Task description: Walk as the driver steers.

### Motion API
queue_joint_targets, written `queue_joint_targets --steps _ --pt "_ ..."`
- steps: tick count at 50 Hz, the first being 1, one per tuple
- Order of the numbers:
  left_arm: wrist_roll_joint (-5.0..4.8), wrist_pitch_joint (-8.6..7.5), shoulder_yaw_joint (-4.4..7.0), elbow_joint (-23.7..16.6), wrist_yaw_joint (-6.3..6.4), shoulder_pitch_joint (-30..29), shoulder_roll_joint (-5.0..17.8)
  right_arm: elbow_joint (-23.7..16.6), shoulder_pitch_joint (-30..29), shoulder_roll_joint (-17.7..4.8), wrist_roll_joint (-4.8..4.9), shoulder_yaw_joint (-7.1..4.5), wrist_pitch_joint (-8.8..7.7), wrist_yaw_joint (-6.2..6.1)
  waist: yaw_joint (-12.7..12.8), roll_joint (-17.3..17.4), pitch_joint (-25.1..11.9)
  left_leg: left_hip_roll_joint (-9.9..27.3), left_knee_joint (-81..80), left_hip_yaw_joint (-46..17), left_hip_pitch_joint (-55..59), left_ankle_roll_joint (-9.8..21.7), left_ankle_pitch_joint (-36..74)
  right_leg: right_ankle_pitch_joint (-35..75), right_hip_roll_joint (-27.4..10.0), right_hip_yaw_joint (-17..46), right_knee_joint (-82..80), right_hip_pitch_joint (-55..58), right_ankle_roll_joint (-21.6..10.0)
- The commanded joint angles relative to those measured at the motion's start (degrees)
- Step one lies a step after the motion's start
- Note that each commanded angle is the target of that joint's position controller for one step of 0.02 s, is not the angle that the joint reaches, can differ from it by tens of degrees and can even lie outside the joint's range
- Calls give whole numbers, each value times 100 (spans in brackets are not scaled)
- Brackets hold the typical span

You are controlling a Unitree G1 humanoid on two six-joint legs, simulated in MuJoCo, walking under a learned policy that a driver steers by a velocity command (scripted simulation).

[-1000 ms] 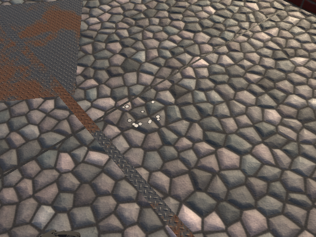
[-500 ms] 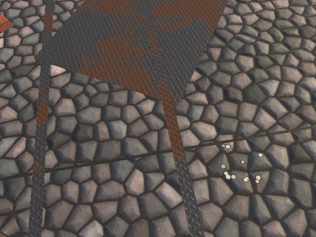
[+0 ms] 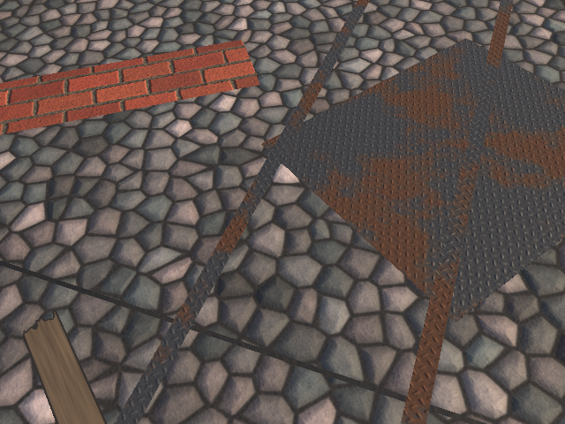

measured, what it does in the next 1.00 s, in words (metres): walks ahead, turning left: left foot, then right foot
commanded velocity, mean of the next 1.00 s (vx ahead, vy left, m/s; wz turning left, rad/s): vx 0.75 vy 0.00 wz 0.63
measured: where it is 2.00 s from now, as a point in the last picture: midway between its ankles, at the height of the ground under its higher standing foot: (107, 368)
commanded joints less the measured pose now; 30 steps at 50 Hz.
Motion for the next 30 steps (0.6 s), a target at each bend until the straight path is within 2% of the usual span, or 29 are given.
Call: queue_joint_targets --steps 1,5,9,14,17,18,19,20,21,22,23,24,25,26,27,28,29,30 --pt "0 -220 321 -218 -44 227 918 -547 -442 -297 7 -22 -77 95 179 -950 -26 346 266 70 -1381 -47 426 -2501 -1398 1340 -1469 889 -399" --pt "17 -353 389 -57 -65 565 987 -672 -797 -196 13 35 -77 124 279 -880 117 569 -12 67 -1693 -77 762 -2416 -1702 899 -1567 1018 -466" --pt "51 -417 446 152 -61 901 1062 -832 -1243 -104 14 94 -104 184 406 -867 385 781 -453 129 -1972 29 834 -2282 -1975 403 -1654 1263 -494" --pt "122 -427 490 463 -50 1207 1101 -1054 -1871 3 45 203 -153 273 517 -806 800 998 -1205 505 -1979 431 519 -1969 -2097 -454 -1826 1658 -418" --pt "164 -364 492 720 -54 1428 1099 -1119 -2180 95 35 295 -175 268 556 -716 982 936 -1688 898 -1759 772 3 -988 -1996 -1085 -1646 2023 -388" --pt "158 -340 487 772 -57 1379 1126 -1087 -2090 125 33 318 -180 235 425 -714 915 779 -1905 1109 -1368 908 -251 201 -1919 -1361 -1351 2022 -337" --pt "131 -322 487 783 -72 1244 1192 -965 -1732 111 52 307 -190 160 157 -714 632 442 -2111 1404 -546 1061 -506 2225 -1809 -1676 -759 1884 -264" --pt "85 -293 505 813 -94 1240 1330 -699 -949 11 81 237 -235 52 -232 -687 115 -84 -2126 1626 643 1178 -736 4375 -1815 -1771 330 1629 -314" --pt "-33 -265 511 735 -133 1022 1482 -278 358 -107 103 115 -316 -45 -924 -578 -532 -448 -2574 1526 2459 1326 -252 5401 -1791 -1796 1902 860 -314" --pt "13 -292 436 591 -186 923 1286 229 1548 -555 54 -112 -338 -156 -1400 26 -1152 -248 -2984 609 4517 1340 -501 3402 -1525 -1637 3858 -793 -149" --pt "30 -389 265 -60 -294 611 457 167 1110 -1505 148 -293 -276 -294 -747 2131 -1271 1281 -4683 -2775 5351 1612 -2568 -1750 -317 -1061 5889 -3167 218" --pt "126 -463 256 -323 -292 143 780 -67 1233 -1486 113 -279 -312 -332 -878 1055 -1628 1721 -5408 -3965 5287 1655 -2380 -1590 -293 242 6468 -3590 198" --pt "19 -485 263 -315 -275 -222 829 125 1184 -1200 13 -216 -349 -375 -810 352 -917 1788 -5329 -3380 4903 1615 -1288 -1027 -445 287 6449 -3951 113" --pt "-23 -499 202 -139 -247 88 686 216 1047 -923 -41 -136 -432 -428 -436 52 -264 1666 -5175 -2727 3979 1502 -177 -698 -680 239 6016 -3690 59" --pt "65 -460 167 -18 -268 268 589 211 682 -663 -16 -55 -529 -447 -130 -123 -181 1352 -5096 -2158 3268 1401 -19 -532 -880 383 5543 -3184 32" --pt "122 -379 140 166 -303 633 525 168 383 -439 13 36 -598 -446 129 -43 -93 1111 -5223 -1768 2704 1330 249 -380 -963 411 5310 -2737 24" --pt "140 -285 137 235 -345 742 496 206 358 -254 68 109 -677 -431 238 72 -70 996 -5341 -1585 2370 1325 541 -357 -1009 433 5090 -2468 49" --pt "140 -213 135 262 -380 679 456 288 460 -133 118 151 -752 -418 258 41 4 899 -5476 -1422 2268 1339 752 -364 -1003 392 4884 -2473 88"
Next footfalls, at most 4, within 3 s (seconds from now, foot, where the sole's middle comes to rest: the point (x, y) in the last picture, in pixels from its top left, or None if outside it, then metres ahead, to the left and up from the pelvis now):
0.42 left None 0.29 0.26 -0.78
0.88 right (145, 339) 0.74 0.43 -0.78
1.34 left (58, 386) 0.62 0.63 -0.78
1.82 right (100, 328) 0.78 0.56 -0.78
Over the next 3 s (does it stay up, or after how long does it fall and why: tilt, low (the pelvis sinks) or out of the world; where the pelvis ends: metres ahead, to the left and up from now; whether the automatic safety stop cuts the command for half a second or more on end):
stays up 0.62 0.58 0.00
